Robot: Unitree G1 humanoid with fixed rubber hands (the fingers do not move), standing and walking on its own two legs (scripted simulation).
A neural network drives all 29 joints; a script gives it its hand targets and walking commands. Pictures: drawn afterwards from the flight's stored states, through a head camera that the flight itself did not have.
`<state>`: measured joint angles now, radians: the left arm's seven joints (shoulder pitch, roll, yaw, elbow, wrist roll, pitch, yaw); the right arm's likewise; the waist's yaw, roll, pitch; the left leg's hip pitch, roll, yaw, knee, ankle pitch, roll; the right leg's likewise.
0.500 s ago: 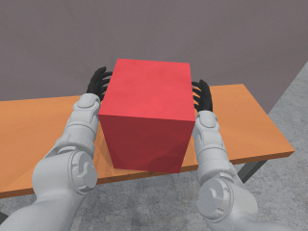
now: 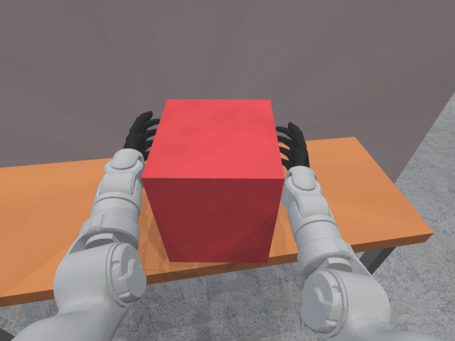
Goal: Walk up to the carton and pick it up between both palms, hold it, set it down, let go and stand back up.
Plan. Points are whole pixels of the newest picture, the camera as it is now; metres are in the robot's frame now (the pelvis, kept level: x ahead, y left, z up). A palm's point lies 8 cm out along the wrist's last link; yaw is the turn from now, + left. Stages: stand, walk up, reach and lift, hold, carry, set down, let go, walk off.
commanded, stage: reach and lift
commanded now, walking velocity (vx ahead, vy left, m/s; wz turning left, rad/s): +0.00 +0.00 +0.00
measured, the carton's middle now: (218, 183) +0.41 +0.00 +0.08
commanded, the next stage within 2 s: none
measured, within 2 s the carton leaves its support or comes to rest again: neither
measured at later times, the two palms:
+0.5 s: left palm (125, 147) +0.41 +0.15 +0.19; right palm (299, 160) +0.38 -0.14 +0.17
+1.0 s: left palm (113, 147) +0.39 +0.16 +0.21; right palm (298, 145) +0.38 -0.13 +0.20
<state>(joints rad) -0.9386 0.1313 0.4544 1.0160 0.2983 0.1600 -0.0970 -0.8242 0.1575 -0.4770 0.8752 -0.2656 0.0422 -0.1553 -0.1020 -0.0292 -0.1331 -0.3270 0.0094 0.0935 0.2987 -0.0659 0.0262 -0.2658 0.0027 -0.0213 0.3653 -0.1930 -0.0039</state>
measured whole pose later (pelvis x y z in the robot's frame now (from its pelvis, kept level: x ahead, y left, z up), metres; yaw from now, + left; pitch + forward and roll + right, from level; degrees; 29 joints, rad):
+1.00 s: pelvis +0.00 +0.00 +0.00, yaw +0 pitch +0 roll +0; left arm -0.72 0.04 0.35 0.34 0.30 0.62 -0.04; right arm -0.80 0.01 -0.07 0.71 0.13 0.25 -0.19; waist -0.09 -0.04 -0.13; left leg -0.23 0.01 0.09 0.30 -0.07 0.02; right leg -0.17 0.00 -0.02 0.36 -0.20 -0.01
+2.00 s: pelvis -0.01 +0.00 +0.00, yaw +0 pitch -1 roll +0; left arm -0.74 0.03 0.33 0.17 0.30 0.82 -0.03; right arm -0.80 -0.01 -0.05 0.56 0.19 0.41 -0.21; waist -0.09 -0.04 -0.13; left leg -0.21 0.02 0.09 0.30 -0.08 0.02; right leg -0.14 0.01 -0.02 0.36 -0.20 -0.01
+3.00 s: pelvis -0.01 +0.00 +0.00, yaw +0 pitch -2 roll +0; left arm -0.77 0.03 0.33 0.17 0.30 0.86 -0.03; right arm -0.80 -0.02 -0.05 0.52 0.20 0.47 -0.22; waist -0.09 -0.04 -0.13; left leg -0.20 0.02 0.09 0.30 -0.07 0.02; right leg -0.14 0.01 -0.02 0.36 -0.19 -0.01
